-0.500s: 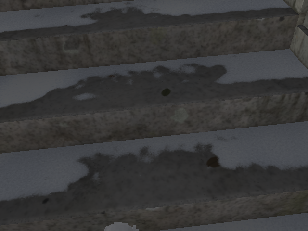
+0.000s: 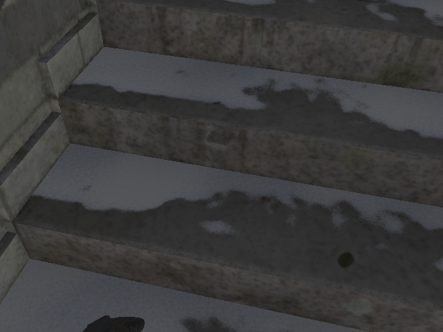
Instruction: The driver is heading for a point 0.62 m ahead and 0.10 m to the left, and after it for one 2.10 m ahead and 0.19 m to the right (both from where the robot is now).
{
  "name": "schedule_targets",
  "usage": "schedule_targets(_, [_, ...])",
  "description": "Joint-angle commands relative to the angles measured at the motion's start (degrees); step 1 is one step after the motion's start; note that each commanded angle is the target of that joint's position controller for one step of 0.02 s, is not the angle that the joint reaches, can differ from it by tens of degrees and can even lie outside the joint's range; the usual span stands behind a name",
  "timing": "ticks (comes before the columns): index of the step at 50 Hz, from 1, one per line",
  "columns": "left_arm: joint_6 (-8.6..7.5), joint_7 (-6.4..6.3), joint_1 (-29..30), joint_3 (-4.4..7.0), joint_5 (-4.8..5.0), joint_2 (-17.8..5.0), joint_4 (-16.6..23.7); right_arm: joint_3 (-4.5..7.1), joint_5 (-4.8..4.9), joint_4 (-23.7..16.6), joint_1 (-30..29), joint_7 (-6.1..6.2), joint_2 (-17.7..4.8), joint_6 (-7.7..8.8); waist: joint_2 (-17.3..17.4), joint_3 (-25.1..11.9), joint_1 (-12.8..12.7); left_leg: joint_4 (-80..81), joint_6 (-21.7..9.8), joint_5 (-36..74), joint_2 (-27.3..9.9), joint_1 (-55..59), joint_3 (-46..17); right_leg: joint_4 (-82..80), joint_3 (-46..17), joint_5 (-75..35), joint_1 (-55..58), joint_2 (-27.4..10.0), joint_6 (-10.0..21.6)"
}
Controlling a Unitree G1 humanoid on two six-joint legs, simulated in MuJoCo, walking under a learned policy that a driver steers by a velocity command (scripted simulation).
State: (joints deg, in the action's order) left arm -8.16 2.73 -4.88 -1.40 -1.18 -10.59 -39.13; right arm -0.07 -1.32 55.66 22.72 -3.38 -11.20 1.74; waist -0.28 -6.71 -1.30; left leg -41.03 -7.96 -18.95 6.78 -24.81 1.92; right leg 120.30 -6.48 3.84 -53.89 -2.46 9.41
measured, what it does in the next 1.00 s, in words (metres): climbs, turning left: right foot 0.17 m higher, then left foot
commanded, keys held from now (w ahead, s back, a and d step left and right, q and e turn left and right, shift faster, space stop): w+q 0.68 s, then w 0.02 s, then e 0.30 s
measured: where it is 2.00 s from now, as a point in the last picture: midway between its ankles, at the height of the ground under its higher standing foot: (217, 242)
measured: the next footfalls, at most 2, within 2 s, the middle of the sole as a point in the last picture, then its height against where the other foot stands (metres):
right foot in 0.30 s outside the picture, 0.17 m higher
left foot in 0.84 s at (142, 319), level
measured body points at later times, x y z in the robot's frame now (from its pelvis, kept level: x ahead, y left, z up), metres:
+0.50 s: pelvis +0.30 -0.03 +0.15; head +0.29 -0.02 +0.60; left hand +0.26 +0.25 +0.02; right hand +0.57 -0.20 +0.08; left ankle +0.22 +0.08 -0.34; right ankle +0.38 -0.10 -0.54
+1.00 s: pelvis +0.49 +0.08 +0.19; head +0.49 +0.11 +0.64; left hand +0.46 +0.35 +0.05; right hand +0.70 -0.11 +0.08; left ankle +0.50 +0.22 -0.54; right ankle +0.46 -0.08 -0.25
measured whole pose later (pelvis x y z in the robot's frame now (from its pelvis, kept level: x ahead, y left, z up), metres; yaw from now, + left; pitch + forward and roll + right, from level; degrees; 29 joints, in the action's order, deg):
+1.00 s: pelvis +0.49 +0.08 +0.19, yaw +25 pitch +3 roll +1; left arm -1.4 -0.9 -15.4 1.5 1.3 -14.7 -46.2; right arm 1.9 -3.3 47.8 11.6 1.3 -13.6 -0.3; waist -3.4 -2.0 -0.2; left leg -28.0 -1.9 -7.7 -2.6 -23.1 8.0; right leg 118.2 -4.6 27.3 -44.2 1.2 -2.5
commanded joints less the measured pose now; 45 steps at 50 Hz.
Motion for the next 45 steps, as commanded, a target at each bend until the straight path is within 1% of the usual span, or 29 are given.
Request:
schedule_targets(1, [0.75,0.24,-6.67,-2.94,0.39,3.62,1.99,-1.46,0.07,-4.16,-7.32,-0.09,2.32,0.69,-1.91,7.61,-6.64,16.5,4.5,8.74,-6.97,-4.39,-11.69,-6.02,5.14,-4.21,-13.05,-2.92,-1.86])
schedule_targets(3, [1.49,-0.72,0.41,-4.01,-0.95,5.95,5.04,-1.28,-0.21,-2.16,-1.73,0.35,0.71,0.86,4.71,6.16,-3.4,17.19,2.88,11.97,-6.36,-5.78,-14.58,0.98,11.22,-6.6,-15.78,-1.6,-4.98])
schedule_targets(5, [1.39,-1.06,3.79,-5.13,0.37,8.79,7.04,-1.25,-0.56,-0.01,3.66,0.92,0.04,0.39,9.12,7.67,-1.18,18.64,1.59,6.7,-9.03,1.68,-21.53,11.46,10.71,-1.28,-28.75,-2.02,-5.49])
schedule_targets(7, [0.2,-0.95,14.71,-6.4,-0.61,9.47,11.35,-0.87,0.91,1.22,9.47,1.75,-0.02,-0.57,6.15,9.32,3.8,21.23,0.92,3.21,-9.41,7.04,-26.71,-0.38,11.56,-0.4,-33.68,-2.27,-6.72])
schedule_targets(10, [-0.7,-1.36,29.41,-7.67,-1.5,10.22,17.91,-0.17,1.48,2.02,14.56,6.05,0.87,-1.47,7.71,7.52,7.1,34.64,-4.51,14.51,-14.97,9.91,-30.36,-23.9,14.74,6.72,-22.78,-2.8,-8.86])
schedule_targets(12, [-0.77,-1.51,23.84,-5.23,-0.41,5.34,16.56,0.55,1.89,-0.96,6.31,6.99,-1.43,-0.77,9.08,2.15,0.64,37.08,-3.84,44.98,-14.42,10.1,-21.38,-45.13,18.67,11.68,2.79,0.17,-5.95])
schedule_targets(13, [-0.85,-2.43,14.54,-2.78,0.35,1.72,14.1,1.06,0.2,-0.94,7.44,7.03,-4.06,-0.49,12.4,-6.0,-3.19,31.44,-4.65,72.23,-15.04,13.56,-20.63,-46.59,20.35,15.23,18.66,5.23,-5.77])
schedule_targets(15, [-0.27,-2.61,-4.92,2.44,1.66,-9.66,9.86,2.83,0.07,-2.66,-0.02,6.43,-11.2,0.86,17.6,-13.34,-14.8,8.15,-3.43,100.96,-15.35,24.55,-19.97,-61.56,5.0,26.54,32.86,3.95,-1.63])
schedule_targets(16, [-0.08,-2.04,-20.4,4.1,0.25,-14.85,4.63,2.52,-1.55,-5.87,-6.3,5.85,-9.03,2.31,6.66,-23.08,-18.94,-7.81,-5.35,91.15,-12.75,14.93,-19.03,-67.61,-10.6,28.43,52.57,-5.19,1.97])
schedule_targets(17, [0.81,-2.92,-22.83,5.54,-2.26,-17.89,1.02,1.08,-0.51,-10.18,-4.87,3.2,1.39,3.59,-29.69,-26.56,-11.99,-33.58,-1.37,24.28,2.81,-10.53,-18.17,-95.33,-46.92,28.06,69.33,-18.71,9.76])
schedule_targets(18, [1.72,-5.54,-18.94,4.48,-2.24,-11.76,0.9,1.44,-2.22,-10.52,-5.69,0.49,-0.38,4.87,-26.1,-20.56,-10.83,-58.62,0.01,12.13,4.85,-18.97,-24.32,-103.41,-60.66,25.5,63.53,-22.09,10.73])
schedule_targets(19, [2.98,-6.77,-15.22,2.44,-0.43,-3.27,-1.91,2.01,-0.47,-14.13,-11.42,-1.34,-0.49,4.79,-15.91,-5.66,-6.45,-66.78,0.31,10.93,1.35,-25.13,-18.54,-101.34,-46.42,28.41,50.39,-21.87,7.7])
schedule_targets(20, [3.56,-6.4,-13.77,0.66,-0.66,3.26,-5.69,0.71,0.07,-17.39,-15.0,-1.81,1.89,3.38,-3.84,3.06,-2.73,-69.94,-0.57,12.6,-1.53,-26.88,-14.18,-96.93,-32.49,29.72,38.13,-20.21,4.44])
schedule_targets(21, [3.14,-6.0,-12.3,0.04,-1.17,6.55,-8.68,0.4,0.07,-17.65,-14.47,-1.73,2.54,2.26,3.42,8.16,0.8,-69.48,-1.41,13.78,-4.24,-26.86,-11.93,-93.91,-19.28,26.13,30.03,-17.97,1.24])
schedule_targets(22, [2.84,-5.66,-10.16,-0.07,-2.53,7.32,-10.36,0.1,1.23,-16.9,-10.26,-1.53,3.47,1.28,3.75,8.97,3.99,-68.82,-1.04,15.34,-6.04,-23.89,-11.74,-93.8,-9.67,20.8,25.43,-15.3,-1.2])
schedule_targets(25, [2.85,-3.7,-12.41,0.62,-1.54,4.73,-13.9,-1.95,4.36,-18.67,-8.74,-0.21,7.24,-0.39,-0.84,11.3,5.75,-72.27,-1.03,13.53,-7.24,-33.48,-10.0,-98.53,4.05,12.5,27.94,-12.97,-3.27])
schedule_targets(27, [3.04,-2.78,-10.33,0.33,-1.78,3.56,-13.38,-2.12,3.15,-19.53,-8.92,0.26,5.63,-1.28,-0.02,10.93,7.23,-65.13,0.6,20.53,-8.02,-33.15,-10.86,-98.72,10.53,9.07,24.84,-10.45,-4.16])
schedule_targets(30, [2.53,-3.51,-12.04,1.42,-2.89,-3.84,-10.4,-1.15,0.38,-20.91,-16.04,2.1,0.57,-1.25,-0.51,7.46,3.51,-48.25,5.8,25.5,-8.57,-29.05,-2.92,-103.97,15.56,9.93,26.13,-10.54,-0.97])
schedule_targets(32, [1.64,-4.52,-14.98,2.45,-3.11,-8.28,-9.67,-0.59,1.43,-21.72,-20.4,1.63,-0.2,-1.36,-2.24,5.54,1.15,-44.84,6.07,26.34,-12.26,-33.74,-4.76,-106.27,13.09,5.34,38.37,-15.03,-0.78])
schedule_targets(36, [3.17,-6.05,-22.88,3.21,-1.4,-8.62,-9.24,-0.97,1.57,-23.57,-31.32,0.95,0.3,-0.99,-1.87,9.07,-5.92,-29.22,5.97,21.95,-15.02,-36.27,-2.47,-107.82,13.34,-1.68,52.74,-17.98,-0.84])
schedule_targets(37, [5.71,-6.86,-15.73,2.99,1.21,-8.39,-6.88,-1.3,1.39,-24.21,-26.43,0.63,0.73,-0.51,-6.03,11.34,-0.77,-14.01,5.32,14.7,-14.64,-22.25,0.38,-105.38,21.71,-4.23,45.86,-9.78,-1.74])
schedule_targets(38, [6.52,-6.98,-22.13,2.56,2.07,-7.06,-8.8,-0.88,1.01,-24.07,-27.78,1.13,0.05,-0.16,-8.83,8.34,-3.14,-10.31,5.43,17.18,-9.48,-6.7,7.18,-103.56,18.89,-21.4,41.83,-9.94,0.01])
schedule_targets(39, [6.64,-6.78,-23.62,2.7,1.89,-9.04,-9.31,0.38,1.0,-22.68,-21.82,1.6,-1.75,0.43,-10.53,5.06,-0.49,-5.55,4.84,18.73,-5.87,1.6,8.94,-98.83,17.77,-36.98,43.94,-9.74,-0.29])
schedule_targets(40, [6.19,-6.31,-21.65,2.95,2.6,-10.23,-9.97,2.39,1.8,-19.17,-10.95,1.46,-4.88,1.57,-9.21,2.35,5.54,5.28,3.48,26.9,-3.56,11.36,8.71,-89.78,18.46,-40.4,45.24,-7.98,-2.32])
schedule_targets(41, [3.78,-4.48,-21.18,3.55,2.42,-10.48,-9.84,3.42,0.9,-15.28,-10.77,1.69,-6.34,0.59,-3.29,2.66,2.23,12.4,2.5,25.7,-0.79,12.44,11.52,-86.54,14.65,-47.56,47.15,-11.82,-1.21])
schedule_targets(42, [2.2,-3.73,-17.16,3.95,3.38,-12.09,-10.18,4.5,0.15,-14.78,-4.57,2.52,-7.6,-0.06,-6.37,2.6,7.42,20.96,0.45,29.88,-5.41,17.88,4.84,-77.49,13.96,-39.33,46.15,-9.85,-3.03])
schedule_targets(43, [2.22,-3.29,-19.98,2.01,1.71,-6.09,-10.41,5.06,-4.06,-14.01,-1.62,3.06,-13.35,-0.33,1.54,-3.66,8.74,11.62,-3.14,88.69,-22.7,38.46,-10.17,-49.13,16.47,18.7,25.52,0.31,-9.56])
schedule_targets(44, [1.43,-2.17,-29.89,1.98,4.08,-2.07,-13.6,4.97,-7.26,-11.15,6.24,3.82,-15.36,-0.88,10.78,-22.26,7.23,9.34,-15.7,104.42,-37.0,52.61,-27.83,-16.26,-2.61,36.79,11.53,5.69,-11.8])
schedule_targets(45, [1.53,-2.18,-24.58,3.86,5.82,-6.63,-11.14,5.38,-5.88,-12.64,4.97,3.85,-15.25,-1.4,3.97,-24.68,8.83,14.61,-17.39,79.24,-37.05,44.76,-27.08,-4.26,-9.32,31.5,7.6,5.28,-12.65])
Velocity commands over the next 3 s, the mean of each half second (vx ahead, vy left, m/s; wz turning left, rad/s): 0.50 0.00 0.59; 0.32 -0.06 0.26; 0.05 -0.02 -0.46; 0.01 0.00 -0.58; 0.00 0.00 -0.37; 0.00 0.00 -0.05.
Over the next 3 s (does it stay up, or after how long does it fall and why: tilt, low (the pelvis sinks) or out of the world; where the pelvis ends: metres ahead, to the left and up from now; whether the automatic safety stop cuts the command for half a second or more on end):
stays up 0.72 0.02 0.37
